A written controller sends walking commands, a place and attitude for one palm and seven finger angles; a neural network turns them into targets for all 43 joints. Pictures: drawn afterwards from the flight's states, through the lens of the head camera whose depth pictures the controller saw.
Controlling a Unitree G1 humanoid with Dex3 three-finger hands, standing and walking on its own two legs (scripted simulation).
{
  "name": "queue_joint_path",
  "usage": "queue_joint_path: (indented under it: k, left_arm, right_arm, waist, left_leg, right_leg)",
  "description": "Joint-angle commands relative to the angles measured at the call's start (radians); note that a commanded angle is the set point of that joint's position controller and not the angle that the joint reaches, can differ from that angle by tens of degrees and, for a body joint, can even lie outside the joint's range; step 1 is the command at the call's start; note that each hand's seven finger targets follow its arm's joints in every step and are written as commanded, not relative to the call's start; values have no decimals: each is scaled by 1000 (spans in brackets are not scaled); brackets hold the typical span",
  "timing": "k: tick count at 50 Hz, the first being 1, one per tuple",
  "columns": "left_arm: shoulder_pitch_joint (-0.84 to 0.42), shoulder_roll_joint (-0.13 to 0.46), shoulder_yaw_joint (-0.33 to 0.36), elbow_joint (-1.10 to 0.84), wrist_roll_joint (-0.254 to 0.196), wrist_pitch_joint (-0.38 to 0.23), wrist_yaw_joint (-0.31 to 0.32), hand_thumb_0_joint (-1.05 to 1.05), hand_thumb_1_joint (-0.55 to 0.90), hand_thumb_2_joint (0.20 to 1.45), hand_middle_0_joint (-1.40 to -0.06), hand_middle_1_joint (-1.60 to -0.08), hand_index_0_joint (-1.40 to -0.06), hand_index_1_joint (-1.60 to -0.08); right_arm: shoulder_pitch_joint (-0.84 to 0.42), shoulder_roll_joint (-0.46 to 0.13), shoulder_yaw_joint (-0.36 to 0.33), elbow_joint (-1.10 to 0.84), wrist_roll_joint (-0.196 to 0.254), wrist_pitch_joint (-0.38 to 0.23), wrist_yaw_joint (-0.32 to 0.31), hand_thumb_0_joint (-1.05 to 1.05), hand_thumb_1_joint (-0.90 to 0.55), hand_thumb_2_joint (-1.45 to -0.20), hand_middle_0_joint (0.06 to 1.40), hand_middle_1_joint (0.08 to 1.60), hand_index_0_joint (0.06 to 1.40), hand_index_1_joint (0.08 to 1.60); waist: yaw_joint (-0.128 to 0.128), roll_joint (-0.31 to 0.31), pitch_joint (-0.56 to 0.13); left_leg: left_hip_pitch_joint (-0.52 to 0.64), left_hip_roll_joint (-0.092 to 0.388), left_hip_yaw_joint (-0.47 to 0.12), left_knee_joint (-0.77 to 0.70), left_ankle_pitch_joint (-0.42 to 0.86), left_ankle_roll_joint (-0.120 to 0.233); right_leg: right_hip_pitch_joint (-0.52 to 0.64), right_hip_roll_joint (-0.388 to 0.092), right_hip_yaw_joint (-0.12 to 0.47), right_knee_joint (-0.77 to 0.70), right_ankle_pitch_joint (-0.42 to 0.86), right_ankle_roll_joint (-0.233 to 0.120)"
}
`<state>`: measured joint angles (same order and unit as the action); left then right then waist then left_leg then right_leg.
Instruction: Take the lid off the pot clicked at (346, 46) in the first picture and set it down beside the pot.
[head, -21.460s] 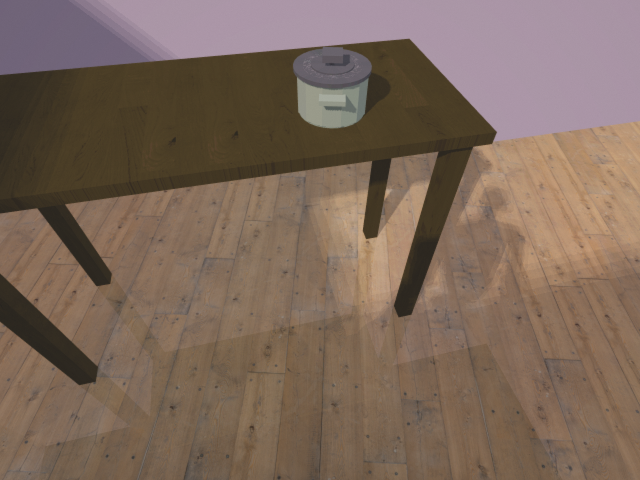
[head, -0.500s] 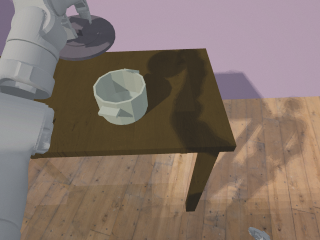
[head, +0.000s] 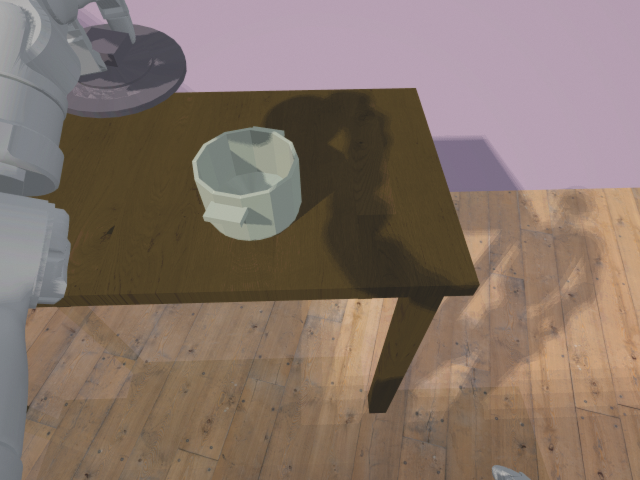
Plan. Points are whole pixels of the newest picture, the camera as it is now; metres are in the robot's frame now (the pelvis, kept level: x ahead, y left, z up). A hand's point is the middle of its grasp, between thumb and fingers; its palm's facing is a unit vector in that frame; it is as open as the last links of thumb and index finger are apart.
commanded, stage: move the lid sideways beside the pot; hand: left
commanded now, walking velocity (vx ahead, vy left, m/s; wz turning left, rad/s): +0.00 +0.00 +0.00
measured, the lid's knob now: (104, 46) +0.52 +0.22 +0.27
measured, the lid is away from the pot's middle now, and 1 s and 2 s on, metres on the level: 0.13 0.24 0.23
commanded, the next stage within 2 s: lower the lid onto the table in 1.12 s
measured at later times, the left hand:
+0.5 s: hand (20, 56) +0.46 +0.28 +0.29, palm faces -0.20 -0.07 -0.98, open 7.7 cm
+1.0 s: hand out of the picture +0.46 +0.33 +0.28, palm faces -0.24 -0.10 -0.96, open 7.7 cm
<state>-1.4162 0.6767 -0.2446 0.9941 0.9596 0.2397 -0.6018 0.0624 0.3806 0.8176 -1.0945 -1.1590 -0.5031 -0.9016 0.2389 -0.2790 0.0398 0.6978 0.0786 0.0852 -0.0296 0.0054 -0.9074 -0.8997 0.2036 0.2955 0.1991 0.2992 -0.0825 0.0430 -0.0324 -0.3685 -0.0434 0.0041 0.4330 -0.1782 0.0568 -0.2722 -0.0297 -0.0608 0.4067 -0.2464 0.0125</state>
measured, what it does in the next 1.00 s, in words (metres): stands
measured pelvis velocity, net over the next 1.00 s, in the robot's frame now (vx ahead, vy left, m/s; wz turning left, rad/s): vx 0.00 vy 0.00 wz -0.01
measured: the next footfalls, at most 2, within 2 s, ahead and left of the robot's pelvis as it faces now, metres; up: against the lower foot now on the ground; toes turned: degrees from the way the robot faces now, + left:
none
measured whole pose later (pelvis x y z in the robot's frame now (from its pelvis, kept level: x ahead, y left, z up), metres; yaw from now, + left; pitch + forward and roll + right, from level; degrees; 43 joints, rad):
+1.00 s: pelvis +0.00 +0.00 +0.00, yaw -1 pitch +7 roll -2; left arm -1.37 0.93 -0.15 1.04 1.00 0.11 -0.63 0.07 0.38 0.82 -1.09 -1.16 -0.50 -0.90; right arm 0.27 -0.31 0.05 0.70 0.11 0.14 -0.06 0.00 -0.91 -0.90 0.20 0.30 0.20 0.30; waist -0.08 0.04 0.00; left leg -0.38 -0.02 0.00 0.45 -0.19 0.05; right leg -0.26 -0.01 -0.06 0.37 -0.23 0.01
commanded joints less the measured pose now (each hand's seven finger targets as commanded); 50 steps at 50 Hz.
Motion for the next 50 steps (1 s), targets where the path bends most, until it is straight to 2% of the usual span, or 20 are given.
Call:
queue_joint_path:
  k: [1, 5, 7, 8, 10, 12, 15, 17, 20, 22, 23, 24, 29, 30, 32, 35, 37, 41, 42, 50]
  left_arm:
    - [-651, 329, 125, -209, 55, -19, 71, 0, 723, 966, -1108, -1169, -715, -1047]
    - [-719, 317, 109, -322, 42, -46, 75, 0, 723, 966, -1108, -1169, -715, -1047]
    - [-602, 292, 103, -255, 32, -45, 68, 0, 723, 966, -1108, -1169, -715, -1047]
    - [-667, 375, 158, -321, 47, -51, 71, 0, 723, 966, -1108, -1169, -715, -1047]
    - [-658, 391, 177, -317, 45, -55, 70, 0, 723, 966, -1108, -1169, -715, -1047]
    - [-544, 313, 118, -224, 29, -47, 57, 0, 723, 966, -1108, -1169, -715, -1047]
    - [-590, 383, 163, -244, 49, -43, 58, 0, 723, 966, -1108, -1169, -715, -1047]
    - [-528, 301, 97, -203, 30, -40, 49, 0, 723, 966, -1108, -1169, -715, -1047]
    - [-624, 387, 147, -295, 50, -49, 55, 0, 723, 966, -1108, -1169, -715, -1047]
    - [-598, 315, 90, -294, 32, -56, 52, 0, 723, 966, -1108, -1169, -715, -1047]
    - [-650, 376, 133, -335, 46, -61, 56, 0, 723, 966, -1108, -1169, -715, -1047]
    - [-636, 336, 98, -287, 45, -62, 49, 0, 723, 966, -1108, -1169, -715, -1047]
    - [-599, 418, 141, -201, 47, -80, 47, 0, 723, 966, -1108, -1169, -715, -1047]
    - [-618, 466, 170, -234, 51, -87, 52, 0, 723, 966, -1108, -1169, -715, -1047]
    - [-616, 398, 113, -244, 31, -99, 49, 0, 723, 966, -1108, -1169, -715, -1047]
    - [-597, 501, 184, -218, 57, -109, 51, 0, 723, 966, -1108, -1169, -715, -1047]
    - [-564, 441, 140, -212, 40, -120, 48, 0, 723, 966, -1108, -1169, -715, -1047]
    - [-558, 505, 177, -203, 53, -126, 41, 0, 723, 966, -1108, -1169, -715, -1047]
    - [-541, 442, 129, -213, 37, -130, 40, 0, 723, 966, -1108, -1169, -715, -1047]
    - [-577, 580, 204, -226, 61, -147, 41, 0, 723, 966, -1108, -1169, -715, -1047]
  right_arm:
    - [-1, -157, -51, -108, 0, -25, -9, 0, -900, -900, 200, 300, 200, 300]
    - [5, -152, -57, -116, 4, -34, -8, 0, -900, -900, 200, 300, 200, 300]
    - [33, -162, -63, -117, 3, -34, -10, 0, -900, -900, 200, 300, 200, 300]
    - [18, -162, -62, -114, 2, -31, -7, 0, -900, -900, 200, 300, 200, 300]
    - [22, -159, -65, -119, 0, -31, -7, 0, -900, -900, 200, 300, 200, 300]
    - [40, -168, -66, -116, 7, -20, -6, 0, -900, -900, 200, 300, 200, 300]
    - [21, -165, -65, -116, 6, -9, -3, 0, -900, -900, 200, 300, 200, 300]
    - [29, -170, -63, -116, 15, 0, -3, 0, -900, -900, 200, 300, 200, 300]
    - [20, -167, -62, -117, 8, 2, -4, 0, -900, -900, 200, 300, 200, 300]
    - [22, -166, -60, -124, 15, -1, -9, 0, -900, -900, 200, 300, 200, 300]
    - [20, -165, -60, -115, 11, -2, -9, 0, -900, -900, 200, 300, 200, 300]
    - [15, -163, -58, -112, 12, -2, -13, 0, -900, -900, 200, 300, 200, 300]
    - [17, -172, -45, -100, 14, 6, -25, 0, -900, -900, 200, 300, 200, 300]
    - [12, -172, -43, -105, 16, 6, -27, 0, -900, -900, 200, 300, 200, 300]
    - [17, -173, -43, -108, 21, 4, -30, 0, -900, -900, 200, 300, 200, 300]
    - [22, -173, -40, -102, 18, 7, -33, 0, -900, -900, 200, 300, 200, 300]
    - [24, -173, -42, -113, 21, 8, -34, 0, -900, -900, 200, 300, 200, 300]
    - [28, -177, -43, -105, 24, 19, -32, 0, -900, -900, 200, 300, 200, 300]
    - [32, -180, -44, -109, 27, 20, -31, 0, -900, -900, 200, 300, 200, 300]
    - [58, -187, -43, -92, 27, 27, -41, 0, -900, -900, 200, 300, 200, 300]
  waist:
    - [-3, 7, -469]
    - [-6, 93, -517]
    - [-7, 89, -491]
    - [4, 75, -518]
    - [5, 72, -536]
    - [-3, 87, -465]
    - [2, 49, -457]
    - [-6, 63, -420]
    - [0, 62, -486]
    - [-12, 96, -478]
    - [-4, 82, -497]
    - [-13, 96, -471]
    - [-7, 38, -422]
    - [-1, 43, -443]
    - [-9, 90, -445]
    - [2, 59, -438]
    - [-7, 104, -435]
    - [-1, 95, -414]
    - [-10, 131, -428]
    - [-4, 106, -460]
  left_leg:
    - [357, -9, -62, 16, 328, 25]
    - [441, 1, -80, 27, 412, 18]
    - [438, 7, -83, 34, 464, 16]
    - [440, 8, -81, 29, 445, 13]
    - [447, 0, -82, 40, 466, 22]
    - [418, 5, -80, 36, 490, 16]
    - [399, 2, -72, 33, 410, 21]
    - [396, 11, -75, 28, 432, 17]
    - [428, 9, -79, 32, 418, 20]
    - [447, 12, -82, 37, 455, 15]
    - [457, 15, -85, 32, 429, 13]
    - [447, 9, -79, 35, 398, 21]
    - [351, 0, -55, 11, 262, 28]
    - [352, 1, -54, 7, 263, 28]
    - [375, 7, -58, 15, 319, 26]
    - [351, 6, -51, 15, 291, 30]
    - [368, 7, -51, 27, 365, 31]
    - [358, 11, -45, 27, 358, 33]
    - [381, 15, -49, 31, 405, 29]
    - [377, 17, -40, 35, 367, 41]
  right_leg:
    - [23, 56, 11, -31, 284, -58]
    - [-4, 61, 6, -31, 270, -60]
    - [-20, 62, 2, -46, 278, -61]
    - [1, 63, 7, -37, 279, -57]
    - [8, 64, 8, -30, 294, -60]
    - [-26, 62, -2, -46, 289, -61]
    - [-22, 67, 0, -39, 256, -60]
    - [-51, 64, -10, -50, 241, -61]
    - [-29, 69, -6, -39, 239, -59]
    - [-53, 66, -8, -49, 235, -60]
    - [-41, 71, -8, -45, 224, -55]
    - [-64, 72, -8, -49, 205, -56]
    - [-7, 65, -6, -55, 198, -54]
    - [15, 62, -1, -52, 213, -54]
    - [3, 56, -4, -60, 229, -56]
    - [27, 63, 1, -54, 232, -52]
    - [12, 58, -2, -58, 262, -55]
    - [10, 66, -2, -54, 259, -51]
    - [-4, 62, -6, -58, 267, -54]
    - [32, 71, 0, -54, 267, -45]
